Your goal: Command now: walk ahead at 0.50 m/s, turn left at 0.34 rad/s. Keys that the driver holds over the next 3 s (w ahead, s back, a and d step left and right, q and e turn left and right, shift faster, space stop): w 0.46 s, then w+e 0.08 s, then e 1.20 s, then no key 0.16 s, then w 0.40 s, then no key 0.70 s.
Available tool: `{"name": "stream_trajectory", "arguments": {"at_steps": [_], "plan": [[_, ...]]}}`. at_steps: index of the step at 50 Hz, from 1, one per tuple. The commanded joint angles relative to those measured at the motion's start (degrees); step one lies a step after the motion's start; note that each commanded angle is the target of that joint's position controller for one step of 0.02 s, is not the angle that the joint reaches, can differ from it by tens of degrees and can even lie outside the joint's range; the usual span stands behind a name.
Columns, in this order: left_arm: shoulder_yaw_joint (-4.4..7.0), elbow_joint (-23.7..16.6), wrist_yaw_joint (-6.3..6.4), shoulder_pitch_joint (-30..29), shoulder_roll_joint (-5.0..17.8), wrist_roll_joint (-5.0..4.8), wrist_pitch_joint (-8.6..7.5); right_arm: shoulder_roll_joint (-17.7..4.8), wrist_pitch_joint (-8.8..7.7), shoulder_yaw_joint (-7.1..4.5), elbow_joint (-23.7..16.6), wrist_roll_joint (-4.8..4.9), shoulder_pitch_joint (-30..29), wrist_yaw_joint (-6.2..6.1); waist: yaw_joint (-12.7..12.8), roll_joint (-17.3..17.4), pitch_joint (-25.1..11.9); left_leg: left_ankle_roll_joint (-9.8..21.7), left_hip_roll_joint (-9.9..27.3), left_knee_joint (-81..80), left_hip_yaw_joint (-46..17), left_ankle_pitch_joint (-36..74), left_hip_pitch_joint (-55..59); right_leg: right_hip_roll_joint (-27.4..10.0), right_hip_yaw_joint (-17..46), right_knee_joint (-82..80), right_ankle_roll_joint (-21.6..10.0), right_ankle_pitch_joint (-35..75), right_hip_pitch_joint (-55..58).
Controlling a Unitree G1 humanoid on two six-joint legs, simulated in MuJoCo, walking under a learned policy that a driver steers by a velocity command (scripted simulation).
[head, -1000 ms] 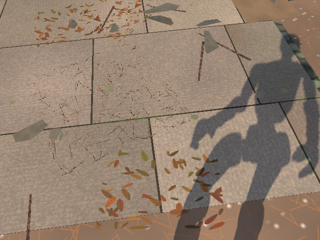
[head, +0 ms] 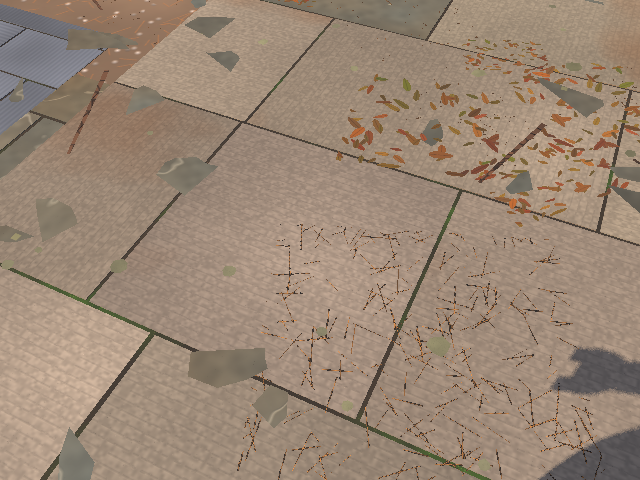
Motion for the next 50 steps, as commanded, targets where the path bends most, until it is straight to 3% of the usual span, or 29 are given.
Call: {"name": "stream_trajectory", "arguments": {"at_steps": [1, 4, 6, 9, 11, 15, 17, 18, 19, 20, 21, 22, 23, 24, 25, 27, 30, 34, 37, 40, 42, 43, 44, 45, 46, 47, 48, 49, 50], "plan": [[1.25, -0.57, 0.17, 6.01, 5.28, 0.53, 0.41, -6.48, -1.35, -1.57, -6.1, -0.95, -4.48, 0.29, 3.26, -5.23, -0.26, 0.0, 7.58, 4.24, -0.56, 5.77, -21.76, -17.73, 23.53, -16.52, -10.15, -6.78, 17.41], [1.2, 0.74, 0.14, 6.28, 5.59, -0.08, -0.09, -3.41, -1.12, -0.85, -5.84, -0.76, -3.4, 0.82, 1.61, -7.59, -0.56, -0.45, 9.25, -2.62, 2.27, 8.23, -18.3, -15.3, 16.17, -19.49, -11.0, 2.22, 13.52], [1.74, 1.6, 0.33, 7.34, 7.76, -0.5, -0.17, -2.43, -1.33, -0.22, -7.11, -1.34, -6.68, 0.9, 2.13, -6.45, -0.04, -1.29, 10.21, -9.1, 3.58, 12.15, -19.61, -15.73, 13.56, -21.09, -12.01, 6.54, 13.72], [2.01, 2.53, 0.64, 8.8, 9.31, -0.94, 0.5, -1.29, -2.04, 0.6, -8.26, -1.3, -12.08, 1.46, 3.92, -5.65, 0.29, -1.8, 9.97, -20.55, 5.43, 21.19, -17.47, -14.2, 8.34, -21.77, -10.84, 9.66, 13.95], [2.03, 3.43, 0.72, 10.76, 10.03, -1.34, 0.98, -1.19, -2.37, 0.8, -8.97, -0.99, -15.71, 1.88, 5.36, -5.76, 0.76, -2.11, 8.7, -26.55, 6.9, 25.51, -14.66, -13.44, 5.93, -21.33, -9.92, 10.22, 14.0], [2.06, 5.58, 0.75, 14.62, 10.9, -1.86, 2.12, -2.34, -2.69, 0.6, -10.91, -0.36, -20.8, 2.76, 6.39, -6.47, 1.96, -0.89, 7.27, -32.53, 7.51, 24.36, -13.49, -16.22, 6.52, -19.14, -8.88, 10.85, 18.97], [2.25, 6.18, 0.98, 14.58, 11.75, -2.0, 2.82, -3.61, -2.9, 0.14, -11.06, -0.4, -19.97, 3.08, 4.75, -7.09, 1.41, 0.68, 6.36, -35.04, 8.11, 21.1, -10.36, -17.43, 6.63, -16.29, -7.8, 15.29, 21.47], [2.28, 6.18, 1.16, 13.59, 12.18, -2.12, 3.14, -4.71, -2.99, -0.5, -10.12, -0.65, -16.38, 3.01, 2.09, -6.99, -0.52, 1.81, 5.03, -37.24, 9.39, 21.11, -4.37, -16.59, 5.17, -11.92, -6.76, 22.64, 21.37], [1.85, 6.21, 1.31, 13.73, 11.22, -2.02, 3.32, -7.02, -2.91, -1.81, -7.75, -1.01, -9.15, 2.65, -1.35, -5.84, -5.13, 3.38, 3.78, -38.5, 10.39, 21.52, 6.51, -13.99, 2.63, -3.09, -5.34, 29.46, 19.39], [0.69, 4.95, 1.48, 13.12, 8.76, -0.92, 3.12, -10.64, -2.7, -3.12, -5.71, -1.55, 0.91, 2.0, -5.7, -2.38, -12.63, 6.6, 10.95, -36.42, 2.85, 22.66, 22.37, -11.29, 0.08, 11.69, -3.03, 21.76, 10.13], [-1.42, 2.96, 1.25, 18.39, 2.43, -0.11, 1.94, -16.92, -2.2, -4.34, -4.81, -2.11, 5.62, 1.67, -3.8, 12.45, -19.61, 15.69, 25.36, -39.81, -22.6, 16.88, 41.8, -1.96, -2.3, 33.71, 1.09, -9.01, -12.93], [-0.64, 3.82, 0.98, 16.87, 6.16, -1.05, 0.79, -12.23, -2.03, -3.2, -4.36, -1.24, 7.0, 1.86, -5.4, 11.57, -22.09, 17.63, 26.84, -45.97, -33.09, 9.52, 41.7, -2.07, 5.18, 42.14, 0.98, -23.91, -20.42], [0.44, 2.33, 0.65, 12.41, 9.74, -2.47, 0.21, -9.82, -2.2, -2.14, -4.62, -1.12, 2.88, 1.97, -4.63, 8.18, -12.84, 14.99, 24.69, -46.95, -24.92, 9.04, 34.79, -5.31, 5.3, 44.29, 0.22, -20.34, -24.89], [0.32, 2.02, 0.68, 9.68, 9.28, -2.59, 0.28, -7.72, -2.23, -1.52, -5.1, -1.32, -0.89, 1.97, -3.14, 4.9, -8.44, 13.05, 22.16, -47.93, -17.18, 11.72, 27.39, -7.82, 4.21, 42.21, -0.03, -15.28, -23.61], [0.41, 2.09, 0.77, 8.56, 8.63, -1.84, 0.74, -5.82, -2.39, -0.92, -5.23, -1.63, -4.17, 2.18, -1.5, 3.12, -4.59, 11.96, 20.0, -50.16, -12.17, 15.14, 20.43, -9.33, 3.86, 38.77, 0.38, -11.7, -21.56], [0.47, 2.99, 0.78, 10.65, 6.84, -1.61, 2.44, -4.46, -3.25, -0.68, -4.92, -2.18, -7.26, 2.36, 1.55, 4.71, -2.44, 10.86, 17.86, -54.23, -5.79, 19.62, 12.07, -10.88, 4.68, 35.68, 1.1, -7.16, -15.25], [0.47, 2.79, 1.44, 10.69, 5.09, -1.19, 4.06, -5.64, -4.55, -1.18, -3.19, -2.93, -8.4, 2.0, 3.41, 2.68, -0.44, 11.0, 17.66, -54.77, 3.61, 42.27, 7.62, -9.04, 5.54, 31.65, 3.2, -3.16, -13.64], [-0.21, 0.34, 0.51, 4.57, 3.11, -0.46, 3.82, -6.88, -3.85, -1.32, -1.99, -2.77, -9.26, 0.43, 1.81, 2.5, -0.27, 8.27, 14.52, -53.62, 13.8, 48.38, 6.8, -7.21, 1.94, 14.8, 3.18, 11.73, -9.14], [-0.07, -2.33, -0.86, 0.71, 3.49, -0.47, 3.95, -8.51, -2.62, -1.75, -0.49, -2.08, -6.97, -0.46, 0.12, 2.07, -1.4, 7.9, 16.7, -51.25, 14.35, 48.77, 12.23, -6.35, 0.84, 8.52, 2.29, 14.01, -8.52], [0.86, -4.6, -2.04, 0.05, 5.47, -0.17, 4.33, -9.59, -0.92, -2.34, 0.02, -0.84, -7.53, -1.16, 0.69, 2.72, -1.7, 6.65, 19.16, -45.24, 14.01, 50.74, 17.53, -5.62, -0.07, 5.99, 0.09, 6.3, -9.55], [1.97, -4.34, -2.43, 4.85, 7.18, 0.0, 4.33, -9.98, 0.3, -2.67, -0.47, -0.19, -8.89, -1.88, 3.34, 2.51, -3.86, 4.75, 18.12, -35.55, 15.05, 56.22, 17.9, -2.75, -2.52, 2.46, -2.0, 3.27, -3.56], [3.23, -3.1, -1.92, 10.15, 9.54, 0.09, 4.1, -8.91, 0.7, -2.37, -0.59, -0.34, -8.0, -2.04, 5.52, -0.21, -6.85, 2.38, 14.6, -25.51, 16.72, 53.6, 15.98, -0.62, -2.7, -2.34, -3.81, 10.05, 4.49], [4.73, -3.66, -0.53, 13.79, 15.26, 0.3, 4.29, -7.35, 0.41, -1.56, -1.71, -2.31, -5.31, -1.86, 6.11, -9.92, -11.76, -1.8, 9.67, -8.8, 17.99, 33.82, 4.53, -10.25, 11.2, -2.13, -8.38, 37.03, 17.84], [4.75, -5.56, 0.1, 11.36, 19.07, 0.87, 4.55, -2.15, -0.17, 0.22, -2.81, -4.28, 1.42, -0.68, 0.27, -18.63, -19.03, -5.64, -1.15, 10.5, 12.11, -15.4, -14.7, -24.0, 33.8, -0.5, -21.54, 52.73, 34.06], [3.88, -7.02, -0.04, 11.5, 14.45, 0.5, 5.03, -6.63, -0.47, -0.43, -1.96, -2.67, -1.64, 0.32, 4.79, -10.42, -25.25, -4.8, 0.75, 14.62, 1.87, -13.14, -16.8, -23.02, 35.14, -4.71, -22.21, 38.2, 33.39], [3.26, -7.91, 0.01, 7.64, 12.2, 0.12, 5.18, -7.82, -0.19, -0.86, -3.25, -0.85, -6.34, 0.46, 4.44, -7.28, -18.42, -3.98, 2.71, 13.57, 2.1, -8.23, -19.7, -20.42, 29.38, -6.57, -19.31, 28.31, 27.52], [2.79, -7.99, 0.37, 5.03, 10.22, -0.85, 5.7, -7.24, 0.38, -0.87, -3.13, -1.22, -8.11, -0.13, 3.18, -2.7, -12.77, -4.04, 4.75, 9.48, 2.69, -4.28, -20.23, -17.58, 25.42, -8.38, -15.88, 19.13, 20.74], [2.36, -8.45, 0.82, 3.08, 9.11, -1.13, 6.27, -7.54, 1.16, -1.11, -3.18, -1.88, -9.2, -0.82, 2.18, -2.82, -9.09, -4.3, 5.97, 5.1, 2.76, -1.64, -18.48, -15.91, 23.29, -10.08, -14.2, 13.18, 13.79], [2.41, -8.91, 1.13, 2.0, 9.36, -0.48, 6.65, -7.54, 1.8, -1.28, -3.48, -2.04, -8.98, -1.01, 0.83, -4.99, -7.57, -4.42, 5.97, 1.68, 3.05, 0.37, -14.64, -13.82, 21.96, -11.53, -13.35, 9.72, 8.28]]}}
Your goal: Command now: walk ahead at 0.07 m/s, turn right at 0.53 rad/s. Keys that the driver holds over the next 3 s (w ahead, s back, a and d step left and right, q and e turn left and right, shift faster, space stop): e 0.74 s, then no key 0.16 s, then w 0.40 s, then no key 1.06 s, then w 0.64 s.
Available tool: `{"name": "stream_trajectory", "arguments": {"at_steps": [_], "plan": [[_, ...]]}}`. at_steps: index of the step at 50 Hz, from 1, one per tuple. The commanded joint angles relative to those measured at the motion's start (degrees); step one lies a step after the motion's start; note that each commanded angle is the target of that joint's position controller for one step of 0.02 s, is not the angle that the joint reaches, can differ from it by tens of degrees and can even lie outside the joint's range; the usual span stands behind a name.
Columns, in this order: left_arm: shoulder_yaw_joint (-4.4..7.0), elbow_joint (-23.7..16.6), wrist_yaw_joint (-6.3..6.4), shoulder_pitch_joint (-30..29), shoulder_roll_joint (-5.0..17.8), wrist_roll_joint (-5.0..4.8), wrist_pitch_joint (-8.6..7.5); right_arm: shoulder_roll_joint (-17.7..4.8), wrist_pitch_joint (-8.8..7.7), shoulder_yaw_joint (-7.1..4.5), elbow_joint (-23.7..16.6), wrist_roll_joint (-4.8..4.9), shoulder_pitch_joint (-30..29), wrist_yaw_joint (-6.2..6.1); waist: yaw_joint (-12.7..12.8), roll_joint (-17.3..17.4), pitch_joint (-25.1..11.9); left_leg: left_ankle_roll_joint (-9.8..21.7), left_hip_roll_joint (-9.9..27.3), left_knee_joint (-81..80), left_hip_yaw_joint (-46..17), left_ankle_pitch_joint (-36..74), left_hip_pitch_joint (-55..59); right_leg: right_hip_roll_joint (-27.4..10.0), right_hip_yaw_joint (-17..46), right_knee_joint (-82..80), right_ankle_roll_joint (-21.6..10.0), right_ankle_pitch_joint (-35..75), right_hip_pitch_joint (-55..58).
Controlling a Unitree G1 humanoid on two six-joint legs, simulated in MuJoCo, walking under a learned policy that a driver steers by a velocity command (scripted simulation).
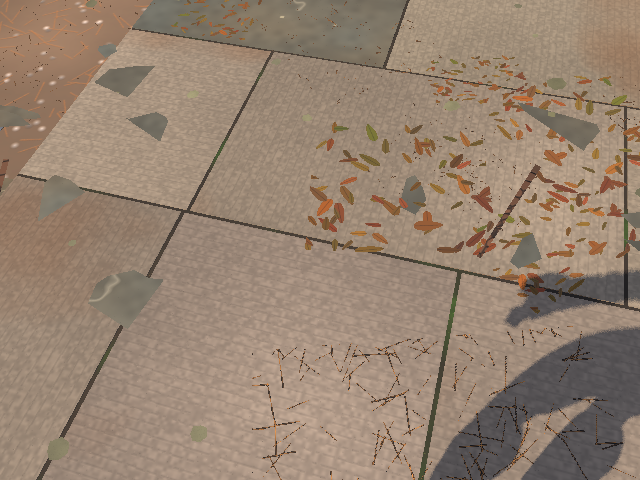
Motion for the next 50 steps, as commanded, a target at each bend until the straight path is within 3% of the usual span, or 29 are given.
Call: {"name": "stream_trajectory", "arguments": {"at_steps": [1, 4, 7, 12, 14, 15, 16, 17, 18, 19, 20, 21, 23, 25, 28, 33, 35, 36, 37, 38, 39, 40, 41, 42, 43, 45, 46, 48, 50], "plan": [[2.32, -5.08, 1.19, -0.49, 8.07, 0.51, 0.57, -6.11, 0.8, -1.85, -3.27, -0.36, 3.4, -0.74, -1.87, -5.53, -9.78, -0.66, 1.92, -4.72, -2.87, 4.79, -4.37, -13.44, 19.32, -12.25, -10.09, 5.73, 10.37], [3.06, -5.44, 2.29, 0.46, 9.51, 0.51, 0.88, -4.35, 0.62, -1.35, -2.92, -0.36, 3.71, -1.15, -1.49, -6.64, -11.74, -2.06, 0.73, -12.83, -2.97, 6.85, -2.04, -12.46, 18.64, -11.5, -10.1, 7.46, 10.09], [3.36, -6.03, 3.09, 0.02, 9.87, 0.04, 1.63, -4.23, 0.65, -1.27, -3.23, -0.15, 1.98, -1.01, -0.6, -7.42, -12.26, -2.68, 0.24, -18.5, -3.74, 10.63, -0.07, -11.33, 20.21, -11.47, -8.73, -1.8, 9.12], [3.41, -6.61, 3.01, 0.36, 9.48, -0.04, 2.74, -4.9, -0.55, -1.7, -4.06, 0.45, 0.79, -0.08, 0.45, -10.1, -10.82, -1.43, -0.96, -28.97, -4.02, 10.3, 3.54, -10.84, 25.83, -10.27, -7.21, -7.25, 10.51], [3.29, -6.96, 3.12, -0.63, 9.11, -0.66, 3.25, -4.99, -1.23, -2.1, -3.27, 0.62, 3.63, 0.47, -1.45, -10.26, -10.48, 0.18, -1.24, -39.67, -2.72, 15.09, 9.47, -9.37, 26.48, -7.78, -5.48, -5.81, 9.79], [2.99, -6.88, 3.23, 0.28, 8.08, -0.98, 3.41, -6.54, -1.36, -2.74, -2.83, 0.29, 5.4, 0.5, -1.99, -8.74, -10.39, 1.69, 1.79, -45.31, -4.04, 18.35, 14.77, -7.11, 25.04, -5.12, -3.25, -8.54, 6.97], [2.17, -6.91, 3.11, 2.61, 4.94, -0.63, 3.44, -10.81, -1.07, -3.71, -3.32, -0.93, 6.47, 0.2, -0.64, 1.5, -11.11, 6.24, 14.32, -49.24, -14.67, 18.88, 20.72, -1.84, 18.19, 6.46, 0.22, -20.74, 0.16], [2.74, -9.25, 2.87, 1.05, 6.1, -0.99, 2.68, -13.9, -0.48, -4.42, -3.26, -2.86, 4.54, 0.3, 0.66, 18.0, -6.72, 14.89, 22.89, -53.07, -28.27, 26.43, 16.61, 5.84, 6.58, 18.83, 3.18, -29.53, -9.86], [4.07, -7.84, 2.73, 2.63, 10.51, 0.01, 2.14, -10.57, -0.76, -3.64, -5.41, -3.02, 1.22, 0.09, 0.72, 12.91, -6.52, 16.98, 24.04, -52.18, -27.19, 29.25, 15.0, 1.7, 8.75, 30.34, 5.1, -27.82, -9.56], [4.71, -6.06, 2.58, 4.19, 11.43, -0.5, 2.43, -7.71, -0.77, -2.92, -6.29, -2.15, -1.73, -0.3, 1.81, 8.7, -6.32, 14.55, 20.6, -50.5, -20.55, 30.56, 14.84, 1.27, 8.15, 34.75, 5.89, -24.08, -9.28], [4.54, -4.41, 2.87, 5.76, 9.95, -0.55, 3.16, -6.39, -0.67, -2.55, -6.84, -1.24, -3.24, -0.49, 2.18, 6.63, -5.97, 12.16, 16.99, -49.34, -15.17, 30.67, 15.67, 0.88, 7.11, 37.88, 7.1, -21.24, -9.4], [4.24, -4.12, 2.97, 6.17, 8.72, -0.41, 3.72, -5.74, -0.55, -2.3, -6.91, -0.44, -3.34, -0.71, 1.59, 6.56, -5.45, 11.85, 16.1, -48.9, -12.66, 31.97, 16.86, 0.43, 6.69, 41.15, 8.1, -18.87, -10.95], [3.46, -5.08, 2.68, 4.22, 6.54, -1.03, 4.14, -5.58, 0.04, -2.05, -6.78, -0.54, -1.88, -1.13, 0.35, 7.24, -4.64, 12.42, 14.17, -49.35, -7.4, 34.34, 17.47, -0.51, 3.7, 40.72, 9.47, -16.37, -11.05], [2.85, -6.93, 2.51, 0.26, 5.4, -1.42, 4.0, -6.39, 0.68, -2.42, -6.33, -0.88, 0.88, -1.51, -2.14, 8.86, -4.91, 13.39, 14.78, -49.29, -6.01, 35.01, 22.37, -2.13, 2.11, 34.62, 10.5, -15.25, -12.65], [2.1, -8.46, 1.78, -1.79, 4.24, -1.03, 3.86, -8.75, 1.24, -3.38, -6.07, -0.66, 2.07, -1.43, -3.55, 10.04, -6.7, 14.27, 16.96, -48.69, -4.48, 36.55, 24.86, -4.55, 0.32, 25.6, 10.67, -16.98, -8.25], [2.39, -8.98, 0.67, -0.83, 5.26, -1.08, 4.33, -10.89, 1.2, -4.39, -5.88, 0.62, 0.79, -0.1, -3.07, 11.11, -7.36, 13.86, 19.06, -46.97, -1.49, 39.01, 22.21, -4.47, -4.15, 12.18, 7.79, -16.52, 2.32], [2.74, -8.2, 0.22, 1.87, 5.03, -1.15, 4.5, -10.95, 1.08, -4.51, -5.58, 1.77, -0.49, 0.08, -0.82, 10.29, -7.48, 11.63, 18.78, -43.36, 0.34, 38.31, 20.99, -3.57, -5.56, 1.82, 5.12, -10.14, 8.0], [3.22, -7.24, 0.37, 4.2, 5.56, -1.04, 4.48, -9.71, 0.91, -4.25, -4.89, 2.17, 0.4, 0.14, 0.24, 8.61, -8.01, 8.96, 17.35, -39.62, 2.58, 35.04, 18.31, -2.33, -5.56, -4.62, 3.22, -4.58, 13.77], [4.29, -6.88, 0.96, 6.5, 8.59, -1.01, 4.34, -7.27, 0.66, -3.69, -3.82, 1.3, 3.43, 0.41, 0.34, 1.0, -9.43, 4.24, 14.06, -30.86, 7.21, 26.01, 10.62, -5.69, 1.18, -8.05, 0.69, 7.34, 23.46], [5.53, -8.35, 1.99, 7.21, 15.85, -0.48, 3.98, -2.61, 0.41, -1.76, -6.61, -2.45, 3.02, 0.93, -1.47, -19.35, -10.31, -1.85, 5.97, -12.37, 10.84, -7.19, -8.01, -22.27, 23.01, -5.96, -7.32, 33.28, 33.63], [4.62, -8.85, 1.4, 7.73, 13.78, 1.56, 2.63, -5.74, 0.19, -2.63, -7.76, -1.41, -2.23, 0.4, 3.4, -14.87, -13.6, -2.9, 2.8, -2.17, 1.91, -11.3, -11.85, -27.45, 26.88, -7.25, -16.71, 32.65, 28.43], [3.82, -8.1, 1.13, 6.36, 11.67, 1.95, 1.57, -7.72, 0.53, -3.25, -7.57, 0.25, -4.01, 0.07, 3.23, -10.05, -11.43, -2.37, 4.13, 1.27, -0.26, -7.42, -11.7, -24.04, 21.61, -8.39, -15.18, 26.39, 25.58], [3.25, -7.47, 1.34, 3.15, 9.79, 1.15, 1.0, -7.65, 0.87, -3.43, -6.83, 0.66, -3.43, -0.22, 1.41, -8.44, -9.18, -1.84, 4.83, 0.07, -0.97, -2.68, -11.65, -20.28, 17.43, -8.63, -11.7, 21.0, 23.63], [2.54, -7.48, 1.62, 0.69, 7.98, 0.27, 0.99, -7.5, 1.24, -3.53, -5.65, 0.21, -2.38, -0.63, 0.41, -7.19, -8.47, -2.02, 5.3, -1.51, -1.31, 0.92, -11.05, -18.02, 14.98, -8.66, -9.27, 18.26, 22.59], [2.05, -7.42, 1.9, -1.14, 7.51, -0.08, 1.06, -7.49, 1.54, -3.6, -5.17, -0.19, -1.01, -0.73, -0.68, -8.07, -8.08, -2.57, 4.74, -1.52, -0.82, 4.37, -8.36, -16.76, 12.99, -8.9, -8.76, 20.11, 19.99], [1.3, -7.04, 2.34, -1.97, 6.21, 0.6, 1.0, -6.47, 1.57, -3.34, -4.3, 0.09, 1.15, -0.42, -1.69, -8.34, -9.25, -3.18, 3.9, -3.28, -0.3, 8.39, -4.29, -15.35, 10.87, -9.41, -8.78, 20.66, 18.63], [1.19, -6.4, 2.5, -0.99, 5.8, 0.54, 0.92, -5.88, 1.47, -3.03, -4.01, 0.25, 1.88, -0.18, -1.41, -8.07, -10.17, -3.17, 4.09, -7.22, 0.13, 10.0, -3.67, -14.59, 10.55, -10.64, -8.57, 12.65, 19.59], [1.54, -4.94, 2.59, 2.15, 6.87, -0.08, 0.82, -5.0, 0.99, -2.34, -4.62, 0.59, -0.5, 0.47, 1.15, -9.41, -8.28, -2.47, 4.02, -14.98, 1.04, 11.53, -4.39, -14.47, 13.62, -14.79, -8.62, -10.76, 20.59], [1.7, -3.87, 2.47, 3.23, 8.04, 0.14, 0.47, -5.5, 0.2, -2.17, -5.57, 0.98, -2.92, 1.08, 2.27, -10.82, -4.64, -1.31, 4.0, -21.03, 0.84, 10.77, -4.98, -16.13, 17.84, -17.87, -9.02, -20.81, 20.03]]}}
Over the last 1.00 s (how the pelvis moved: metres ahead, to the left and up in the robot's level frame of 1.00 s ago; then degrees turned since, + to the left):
0.45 0.04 0.00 -11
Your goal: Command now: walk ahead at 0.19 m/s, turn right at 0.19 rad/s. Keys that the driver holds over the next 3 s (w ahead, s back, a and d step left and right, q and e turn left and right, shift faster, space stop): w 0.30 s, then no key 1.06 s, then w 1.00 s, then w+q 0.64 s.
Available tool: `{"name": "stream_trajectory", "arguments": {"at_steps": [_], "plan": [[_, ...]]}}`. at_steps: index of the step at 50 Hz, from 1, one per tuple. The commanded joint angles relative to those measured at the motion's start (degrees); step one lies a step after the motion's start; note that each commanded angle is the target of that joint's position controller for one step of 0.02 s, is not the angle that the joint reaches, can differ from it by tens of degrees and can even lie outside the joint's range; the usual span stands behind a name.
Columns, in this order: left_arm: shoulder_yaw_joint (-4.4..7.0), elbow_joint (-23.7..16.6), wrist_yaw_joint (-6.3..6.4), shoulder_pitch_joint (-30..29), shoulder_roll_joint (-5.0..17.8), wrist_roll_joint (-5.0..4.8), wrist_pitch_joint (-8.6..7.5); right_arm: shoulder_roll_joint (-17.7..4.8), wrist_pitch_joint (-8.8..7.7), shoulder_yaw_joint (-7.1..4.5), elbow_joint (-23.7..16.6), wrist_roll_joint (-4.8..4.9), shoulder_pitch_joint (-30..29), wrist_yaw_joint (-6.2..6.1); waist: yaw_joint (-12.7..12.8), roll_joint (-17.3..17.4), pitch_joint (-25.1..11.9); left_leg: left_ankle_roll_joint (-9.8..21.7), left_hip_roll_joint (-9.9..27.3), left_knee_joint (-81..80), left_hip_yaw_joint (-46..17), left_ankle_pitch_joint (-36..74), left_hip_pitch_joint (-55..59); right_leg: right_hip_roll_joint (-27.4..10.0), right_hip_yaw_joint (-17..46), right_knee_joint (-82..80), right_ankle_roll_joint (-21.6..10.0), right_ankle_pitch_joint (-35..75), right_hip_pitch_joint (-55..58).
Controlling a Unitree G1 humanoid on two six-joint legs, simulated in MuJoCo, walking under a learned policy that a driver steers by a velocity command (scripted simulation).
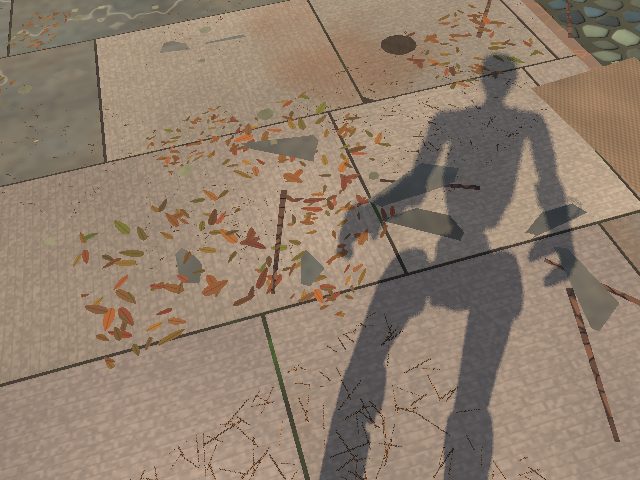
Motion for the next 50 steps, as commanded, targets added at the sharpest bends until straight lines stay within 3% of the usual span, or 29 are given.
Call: {"name": "stream_trajectory", "arguments": {"at_steps": [1, 6, 8, 10, 11, 12, 13, 14, 15, 17, 20, 23, 27, 29, 30, 31, 32, 33, 34, 35, 37, 40, 42, 44, 45, 46, 47, 48, 50], "plan": [[2.99, -1.62, 0.2, 2.1, 10.69, 0.06, -1.25, -4.58, -2.13, -0.49, -5.49, 0.49, -5.64, 0.8, 3.33, -11.83, -1.2, 1.51, 0.66, -8.78, -0.68, 0.31, -4.46, -15.34, 17.74, -13.41, -10.04, -14.73, 6.83], [3.11, 0.3, -0.73, 3.4, 11.85, -0.86, -2.37, -3.86, -4.69, -0.02, -4.88, 0.89, -4.71, 1.94, 3.34, -9.39, 0.93, 4.64, -0.13, -17.83, 0.83, -0.72, 1.61, -15.77, 18.64, -13.22, -10.26, -16.72, 3.75], [2.86, 0.7, -1.08, 2.42, 11.48, -1.34, -2.26, -3.27, -5.46, 0.12, -3.75, 1.01, -1.82, 2.28, 1.07, -8.0, 0.63, 6.11, -1.23, -23.6, 2.28, 3.62, 8.89, -14.55, 17.32, -11.48, -9.31, -17.12, -0.15], [1.96, 0.91, -1.31, 1.57, 8.96, -1.01, -2.23, -3.58, -5.92, -0.22, -1.13, 0.83, 5.03, 2.08, -2.39, -6.33, -1.36, 7.2, -1.68, -26.98, 1.88, 5.7, 21.01, -11.31, 14.75, -6.39, -6.88, -17.35, -6.61], [0.83, 0.28, -1.49, -0.25, 5.43, -0.42, -2.54, -5.36, -6.14, -0.58, -0.11, 0.69, 10.53, 1.61, -4.69, -2.6, -2.44, 9.14, 4.06, -29.9, -5.68, 1.77, 27.97, -7.88, 10.79, 2.74, -3.96, -16.2, -12.89], [-0.05, -1.83, -1.66, -0.42, 1.77, -0.08, -3.55, -11.01, -6.11, -1.7, 0.32, 0.27, 14.21, 1.29, -4.26, 10.23, -3.58, 14.86, 14.27, -36.68, -23.29, -9.73, 35.08, -0.21, 0.04, 20.08, 0.48, -15.91, -24.69], [1.21, -3.45, -1.21, -3.17, 6.91, -1.19, -4.39, -11.99, -6.32, -2.24, 0.57, -0.34, 16.48, 1.75, -6.39, 12.34, -0.73, 21.62, 21.26, -42.71, -37.76, -19.99, 33.4, -0.29, 0.24, 32.18, 1.73, -22.72, -34.02], [2.17, -2.87, -1.26, -2.33, 9.47, -2.04, -4.94, -8.67, -6.67, -1.11, -0.24, -0.25, 13.69, 1.66, -4.76, 7.61, 2.46, 21.09, 20.14, -42.91, -35.98, -23.08, 31.94, -3.69, 3.18, 37.75, 1.32, -18.27, -37.3], [2.21, -1.86, -1.52, -1.22, 9.26, -1.88, -5.17, -6.87, -6.83, -0.5, -1.02, -0.23, 11.36, 1.57, -3.5, 6.71, 3.11, 19.07, 17.22, -43.08, -31.08, -20.11, 31.42, -4.96, 2.74, 38.98, 1.14, -12.85, -38.04], [2.37, -1.03, -1.67, -1.57, 8.23, -0.46, -5.26, -5.47, -6.57, 0.31, -1.93, -0.61, 7.69, 1.36, -2.07, 4.37, 4.06, 16.49, 13.51, -43.24, -21.2, 1.35, 28.5, -6.71, 1.92, 35.98, 2.15, -5.37, -35.43], [1.53, -0.45, -1.86, -1.34, 4.8, 0.21, -4.88, -5.77, -5.69, 0.46, -2.05, -0.69, 6.4, 0.61, -1.03, 4.06, 0.8, 15.09, 9.0, -41.03, -8.36, 35.12, 24.61, -5.44, -2.17, 29.04, 5.28, 0.4, -26.46], [0.34, -0.82, -2.15, -4.89, 1.92, 0.02, -4.62, -6.59, -4.51, 0.34, -0.76, -0.36, 7.87, -0.17, -2.35, 4.5, -0.44, 13.44, 6.06, -39.39, -1.88, 42.15, 21.1, -3.79, -4.16, 16.46, 5.83, 8.45, -17.3], [1.04, -1.21, -2.93, -7.1, 4.08, -0.22, -4.71, -7.6, -3.66, 0.05, 0.73, 0.34, 9.49, -0.28, -2.55, 4.92, -0.92, 13.32, 8.68, -36.48, -3.91, 40.28, 22.89, -2.52, -2.69, 8.35, 3.93, 12.75, -12.41], [1.91, -0.2, -2.91, -3.77, 5.91, 0.22, -4.92, -7.59, -3.52, -0.06, 0.63, 0.89, 7.35, -0.33, 0.3, 4.5, -2.32, 12.03, 8.86, -31.99, -4.88, 40.51, 23.78, -1.92, -2.3, 4.05, 1.78, 13.4, -7.32], [2.55, 1.25, -2.56, -0.08, 7.1, 0.68, -5.06, -6.95, -3.51, 0.09, 0.7, 0.92, 7.09, -0.34, 2.22, 3.16, -4.29, 10.79, 6.9, -27.19, -4.15, 42.18, 23.47, -0.86, -3.23, 0.36, 0.33, 17.62, -1.17], [3.33, 1.83, -1.91, 3.33, 10.17, 1.08, -5.21, -5.45, -3.83, 0.62, 0.77, 0.01, 8.92, -0.26, 3.19, -0.42, -7.94, 8.15, 3.77, -19.81, -2.32, 35.99, 19.87, -5.35, 0.43, 0.41, -1.79, 34.58, 8.13], [3.58, 1.75, -1.25, 6.77, 13.4, 2.56, -4.76, -1.48, -4.37, 2.15, 0.1, -1.75, 15.03, 0.12, 1.1, -10.61, -17.19, 4.39, -0.65, -4.86, -1.07, 12.26, 6.61, -18.74, 14.52, 5.89, -10.03, 53.49, 26.93], [2.24, 2.44, -1.27, 7.72, 8.63, 2.0, -3.93, -0.38, -3.95, 2.85, 1.77, -1.18, 17.66, 0.4, 1.55, -15.62, -23.93, 1.95, -3.5, 5.57, -4.64, -19.88, 3.6, -25.46, 23.97, 3.11, -16.83, 52.61, 28.13], [1.57, 2.63, -1.64, 5.4, 6.65, 0.6, -3.39, -5.21, -2.98, 1.5, 1.73, 0.27, 14.05, 0.54, 2.29, -11.27, -19.3, 1.32, -1.73, 9.66, -6.36, -21.06, 1.74, -22.63, 22.18, -0.44, -15.32, 37.67, 21.61], [1.26, 2.56, -1.77, 1.09, 5.95, 0.1, -3.19, -5.44, -2.0, 1.18, 1.03, 0.77, 10.5, 0.22, 1.36, -8.82, -12.6, 1.04, -0.31, 10.32, -5.05, -19.02, -1.2, -20.18, 18.79, -2.9, -12.74, 26.72, 15.72], [0.75, 2.43, -1.92, -5.72, 5.14, 0.47, -2.98, -4.27, 0.16, 1.01, 0.88, -0.23, 8.34, -0.95, -1.12, -7.73, -5.56, 0.09, 1.99, 3.37, -4.5, -14.25, 2.58, -16.34, 13.3, -7.69, -9.3, 13.07, 2.17], [1.12, 3.49, -1.58, -8.67, 5.57, 1.57, -2.61, -1.62, 0.93, 1.69, 2.23, -0.86, 10.59, -1.66, -2.59, -10.82, -5.0, -0.28, 0.98, -7.67, -1.75, -7.76, 12.59, -12.67, 7.72, -9.6, -8.44, 7.27, -6.13], [1.03, 4.5, -1.14, -8.81, 5.4, 1.16, -2.37, -1.37, 0.6, 1.73, 2.92, -0.93, 10.58, -1.54, -2.67, -9.48, -6.24, 0.71, 0.57, -15.32, -0.64, 1.42, 16.96, -12.31, 6.78, -8.94, -7.92, 1.54, -6.76], [0.49, 5.82, -0.83, -8.18, 4.15, 0.63, -2.02, -1.26, 0.37, 1.75, 3.21, -1.82, 9.98, -1.19, -3.0, -8.07, -5.63, 2.27, -0.22, -22.26, 0.42, 8.67, 22.02, -10.38, 5.58, -8.19, -4.57, -10.87, -9.69], [-0.01, 7.03, -0.85, -6.59, 2.89, 0.83, -1.97, -2.25, 0.29, 1.75, 2.11, -2.5, 8.24, -1.19, -2.38, -6.36, -3.25, 3.59, 1.76, -25.68, -2.28, 9.9, 21.59, -8.66, 5.01, -7.5, -1.48, -16.63, -11.23], [0.12, 7.62, -0.83, -4.82, 3.27, 1.18, -1.78, -5.6, 0.25, 1.21, 0.79, -2.21, 5.73, -1.51, -0.01, -2.16, 0.11, 5.37, 4.49, -28.99, -5.31, 3.09, 16.04, -5.8, 2.94, -5.81, 1.2, -18.36, -10.28], [0.25, 7.78, -0.62, -4.86, 3.35, 1.06, -1.6, -5.96, -0.07, 0.94, 1.55, -1.66, 4.06, -1.5, 1.25, 3.52, 2.03, 6.66, 3.49, -30.78, -5.28, -9.09, 6.84, -3.64, 0.12, -3.64, 2.8, -12.5, -3.71], [0.32, 8.07, -0.36, -5.6, 3.88, 1.08, -1.58, -3.54, -0.76, 1.59, 1.23, -1.75, 2.48, -1.36, 0.96, 4.31, 2.89, 6.13, 2.85, -32.59, -5.06, -11.25, 3.84, -3.57, 0.07, -0.94, 3.06, -7.92, 0.0], [0.51, 9.48, 0.06, -4.45, 3.91, 0.82, -1.6, -2.08, -2.06, 2.07, 1.68, -1.86, 1.79, -1.12, 1.43, 4.85, 1.76, 4.45, 2.49, -32.44, -4.53, -4.64, 5.05, -3.89, 0.02, 0.98, 1.94, -1.81, 2.16]]}}
Over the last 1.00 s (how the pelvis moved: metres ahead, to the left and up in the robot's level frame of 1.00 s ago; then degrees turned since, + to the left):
0.03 0.01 0.02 -32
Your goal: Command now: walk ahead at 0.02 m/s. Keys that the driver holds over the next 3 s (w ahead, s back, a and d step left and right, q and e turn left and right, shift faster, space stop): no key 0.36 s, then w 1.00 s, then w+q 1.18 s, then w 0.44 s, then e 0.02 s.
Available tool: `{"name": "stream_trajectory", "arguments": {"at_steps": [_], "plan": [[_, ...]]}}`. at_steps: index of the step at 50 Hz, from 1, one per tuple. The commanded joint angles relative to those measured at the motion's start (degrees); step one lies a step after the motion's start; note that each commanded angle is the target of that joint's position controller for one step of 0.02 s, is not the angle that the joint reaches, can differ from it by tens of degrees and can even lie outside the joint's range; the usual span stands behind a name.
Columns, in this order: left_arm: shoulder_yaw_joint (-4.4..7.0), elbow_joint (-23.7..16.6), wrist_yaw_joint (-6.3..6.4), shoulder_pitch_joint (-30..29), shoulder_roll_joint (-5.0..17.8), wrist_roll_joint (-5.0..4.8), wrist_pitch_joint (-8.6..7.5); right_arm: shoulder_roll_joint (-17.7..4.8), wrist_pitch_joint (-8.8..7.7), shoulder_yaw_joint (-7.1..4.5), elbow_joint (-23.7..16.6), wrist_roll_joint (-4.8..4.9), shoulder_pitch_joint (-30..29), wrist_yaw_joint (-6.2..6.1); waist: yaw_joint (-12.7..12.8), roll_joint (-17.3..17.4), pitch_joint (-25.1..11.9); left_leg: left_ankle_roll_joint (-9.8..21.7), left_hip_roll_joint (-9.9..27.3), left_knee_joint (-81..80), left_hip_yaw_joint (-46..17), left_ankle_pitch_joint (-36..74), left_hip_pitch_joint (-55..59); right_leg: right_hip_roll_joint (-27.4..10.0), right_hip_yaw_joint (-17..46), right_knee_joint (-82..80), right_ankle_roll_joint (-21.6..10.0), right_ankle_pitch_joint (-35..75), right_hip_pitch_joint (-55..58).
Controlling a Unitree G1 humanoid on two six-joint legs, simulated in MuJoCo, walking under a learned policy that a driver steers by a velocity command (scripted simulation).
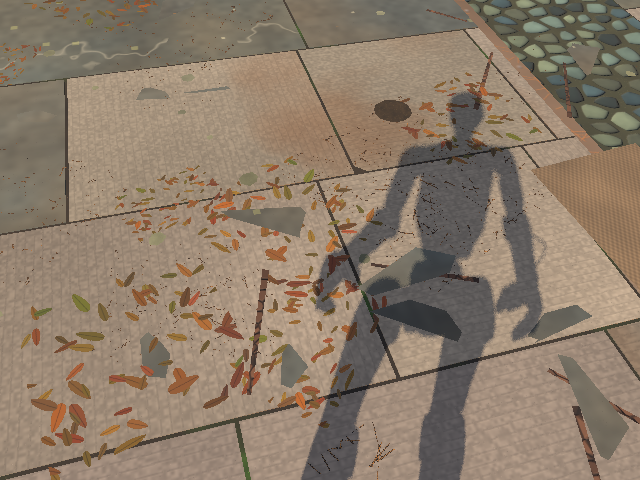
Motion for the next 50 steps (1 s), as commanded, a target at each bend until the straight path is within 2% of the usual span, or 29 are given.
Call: {"name": "stream_trajectory", "arguments": {"at_steps": [1, 3, 6, 15, 18, 19, 20, 21, 22, 23, 24, 25, 27, 28, 29, 30, 31, 32, 33, 34, 36, 37, 38, 40, 43, 45, 47, 50], "plan": [[1.69, -1.91, 0.68, -1.33, 6.47, -0.15, -0.72, -5.98, -2.39, -1.13, -2.57, 0.22, -1.78, 0.15, 0.88, 6.53, 0.4, 1.52, 2.15, -11.04, -3.24, -1.88, -5.91, -2.97, 3.73, -2.94, -1.05, -0.87, 5.6], [1.7, -0.52, 0.58, -1.08, 6.26, -0.33, -0.88, -6.42, -2.9, -1.18, -1.69, 0.7, 0.17, 0.23, 0.07, 3.97, -1.74, 1.47, 1.75, -8.95, -2.5, 5.02, -2.33, -3.24, 3.8, -2.43, -1.29, 4.77, 5.97], [1.74, 1.5, 0.5, -1.13, 6.2, -0.77, -0.8, -6.44, -2.72, -1.13, -0.83, 0.85, 0.93, 0.16, -0.43, 2.25, -3.18, 1.87, 1.22, -7.65, -1.72, 11.11, 0.18, -3.43, 3.71, -1.7, -1.06, 10.25, 7.1], [2.03, 7.36, 1.39, -0.95, 7.26, -1.1, 0.6, -5.96, -2.05, -0.98, 1.81, 1.09, 0.21, 0.43, -0.16, 0.63, -3.01, 2.4, 0.53, -8.22, -0.74, 17.95, 2.32, -3.72, 3.76, -1.61, -0.58, 14.9, 9.77], [2.08, 8.9, 1.67, -1.23, 7.53, -1.11, 0.9, -5.84, -1.96, -0.96, 2.86, 1.09, 0.03, 0.49, -0.03, 0.8, -2.66, 2.44, 0.37, -8.79, -0.52, 18.14, 2.59, -3.76, 3.74, -1.97, -0.45, 14.63, 10.15], [1.99, 9.89, 1.7, -0.36, 7.09, -1.17, 1.02, -5.59, -1.83, -0.98, 3.82, 1.19, 1.24, 0.47, -0.11, 1.13, -3.81, 2.74, -0.14, -9.47, -0.04, 12.3, 3.34, -2.84, 2.62, -1.7, -0.46, 8.96, 10.46], [2.1, 10.51, 1.69, -0.12, 7.13, -1.46, 1.14, -6.31, -1.61, -1.29, 4.34, 1.53, 1.6, 0.39, -0.15, 2.25, -2.87, 3.84, -0.27, -10.23, -0.55, 3.29, 2.76, -1.15, 0.81, -0.06, -0.58, -0.51, 8.94], [2.2, 10.75, 1.59, -0.43, 7.04, -1.65, 1.08, -7.32, -1.45, -1.67, 4.4, 1.82, 1.46, 0.32, -0.28, 4.28, -0.72, 5.72, 0.91, -11.94, -2.91, -7.65, 1.6, 0.44, -0.89, 2.24, -0.68, -10.75, 5.49], [2.18, 10.23, 1.41, -1.97, 6.89, -1.64, 0.64, -8.26, -1.49, -2.01, 4.44, 2.04, 2.08, 0.19, -1.0, 6.53, 2.46, 8.0, 3.9, -15.1, -7.58, -18.45, 0.99, 1.18, -1.83, 5.13, -0.69, -16.32, 0.1], [2.13, 9.19, 1.11, -4.21, 6.65, -1.82, -0.23, -9.77, -1.84, -2.5, 4.7, 2.4, 3.68, 0.09, -2.02, 9.06, 5.45, 10.75, 8.65, -19.27, -14.28, -25.84, 1.63, 1.17, -2.63, 9.38, -0.85, -16.62, -5.45], [1.98, 8.17, 0.68, -5.92, 6.14, -2.19, -1.31, -11.35, -2.43, -3.07, 5.14, 2.77, 4.35, -0.03, -2.33, 11.08, 8.42, 13.52, 13.53, -22.33, -20.77, -28.28, 1.81, -0.31, -1.7, 12.81, -1.62, -15.12, -9.45], [1.91, 7.61, 0.23, -6.94, 5.94, -2.49, -2.36, -11.44, -3.18, -3.27, 5.39, 2.76, 4.63, -0.12, -2.34, 11.17, 10.33, 14.99, 16.07, -23.46, -23.82, -25.77, 2.03, -2.27, 0.15, 14.84, -2.46, -15.28, -12.14], [2.0, 7.95, -0.73, -5.56, 6.07, -3.0, -3.97, -10.49, -4.21, -3.31, 5.01, 2.7, 2.94, 0.14, -0.84, 10.08, 10.0, 14.09, 15.83, -21.46, -20.89, -16.5, 4.82, -4.06, 0.98, 11.26, -4.01, -17.21, -12.36], [2.13, 9.27, -1.09, -2.53, 5.97, -3.1, -4.46, -10.36, -4.22, -3.37, 4.51, 3.14, 0.81, 0.39, 1.05, 9.01, 8.65, 12.36, 13.62, -19.56, -16.64, -12.85, 2.8, -3.43, -0.35, 4.82, -4.38, -13.83, -5.74], [2.69, 12.16, -1.22, 3.37, 6.41, -2.98, -4.62, -10.21, -4.08, -3.35, 3.85, 3.33, -1.6, 0.64, 3.83, 7.97, 6.12, 10.37, 10.14, -16.55, -11.54, -8.08, -2.41, -1.01, -2.69, -0.69, -4.02, -6.56, 6.08], [3.66, 14.81, -1.16, 9.48, 8.12, -2.5, -4.43, -9.17, -4.22, -3.02, 3.14, 2.97, -2.96, 0.78, 6.09, 5.82, 3.07, 8.34, 6.45, -10.16, -6.82, -0.51, -7.36, -0.37, -1.1, -1.33, -3.75, -2.81, 16.27], [5.05, 16.17, -0.84, 16.84, 12.74, -2.36, -4.52, -5.41, -4.59, -1.9, 1.4, 2.47, -4.87, 0.93, 8.57, -6.79, 0.36, 3.72, -0.95, 9.12, 2.3, 2.89, -15.79, -10.73, 16.73, -9.93, -8.35, -11.0, 24.1], [5.44, 16.85, -1.51, 21.98, 16.51, -2.15, -5.07, -4.06, -5.54, -1.63, -0.78, 2.69, -5.33, 0.54, 9.37, -17.63, -3.23, 1.66, -6.33, 25.83, 0.97, -13.52, -25.51, -21.76, 40.13, -18.53, -16.21, -13.72, 30.3], [3.76, 15.69, -1.52, 17.01, 11.97, -1.54, -5.99, -6.4, -6.23, -2.34, -0.47, 4.19, -4.83, 0.7, 6.44, -9.48, -0.36, 2.87, -3.03, 34.95, -5.0, -14.3, -30.72, -23.09, 39.47, -18.08, -16.71, -14.71, 28.66], [2.9, 14.2, -1.51, 13.22, 9.01, -1.65, -6.6, -6.8, -6.81, -2.46, 0.08, 4.84, -4.01, 1.25, 4.58, -6.62, 2.18, 4.46, -0.56, 36.69, -5.67, -8.66, -32.57, -20.83, 32.76, -17.86, -14.62, -13.14, 26.67], [1.97, 12.88, -1.8, 9.99, 7.41, -1.59, -6.81, -7.27, -7.27, -3.11, 0.56, 3.72, -4.64, 1.57, 2.73, -3.18, 3.84, 5.36, 3.42, 32.81, -3.6, 0.87, -32.53, -17.54, 22.54, -18.94, -11.03, -3.75, 23.76], [1.41, 13.0, -1.72, 10.57, 6.08, -1.34, -6.43, -7.01, -7.1, -3.34, 0.55, 3.14, -4.89, 1.95, 2.39, -3.48, 3.17, 5.0, 4.33, 30.7, -2.52, 3.66, -29.99, -15.44, 18.0, -19.33, -9.82, 1.92, 22.29], [1.21, 13.29, -1.46, 11.96, 5.98, -1.23, -6.07, -5.9, -6.78, -3.24, 0.53, 2.93, -4.84, 2.37, 2.26, -4.26, 2.63, 4.26, 4.52, 28.77, -1.35, 5.2, -28.53, -14.4, 15.16, -19.65, -9.59, 6.8, 21.58], [1.18, 13.52, -0.64, 13.76, 7.46, -1.13, -5.56, -4.2, -6.06, -2.86, -0.5, 2.68, -7.43, 2.75, 2.53, -3.35, 3.06, 2.35, 4.39, 24.22, 0.59, 7.71, -28.68, -13.71, 11.61, -20.75, -10.31, 13.31, 20.3], [1.28, 12.85, 0.33, 13.94, 9.33, -0.79, -5.1, -2.26, -5.82, -1.79, -3.4, 2.68, -15.0, 2.83, 3.75, -2.82, 5.31, 1.02, 3.1, 11.09, 2.4, 14.24, -26.05, -12.25, 7.64, -22.97, -9.96, 14.24, 15.63], [1.44, 13.0, 0.55, 15.79, 9.96, -0.99, -5.09, -2.22, -5.88, -1.42, -4.55, 2.94, -18.8, 3.19, 4.8, -3.69, 6.23, 1.19, 1.59, 4.59, 3.92, 18.5, -22.54, -12.0, 5.93, -24.34, -9.75, 12.99, 13.91], [1.6, 13.74, 0.59, 18.01, 9.87, -1.54, -5.02, -2.69, -5.9, -1.31, -5.54, 3.19, -21.34, 3.66, 5.08, -3.76, 7.34, 2.08, 1.0, 0.95, 3.63, 20.38, -21.48, -13.35, 5.41, -24.7, -9.81, 12.99, 15.46], [2.17, 13.91, 0.68, 18.07, 10.24, -2.01, -4.57, -4.25, -6.26, -1.66, -6.6, 3.3, -22.29, 4.51, 3.18, -3.64, 6.78, 4.67, 0.61, -2.62, 2.4, 18.78, -20.68, -15.88, 4.45, -21.35, -8.63, 19.42, 21.55]]}}
Over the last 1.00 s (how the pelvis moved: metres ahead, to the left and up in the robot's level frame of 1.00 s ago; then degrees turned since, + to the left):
0.24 0.02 -0.01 0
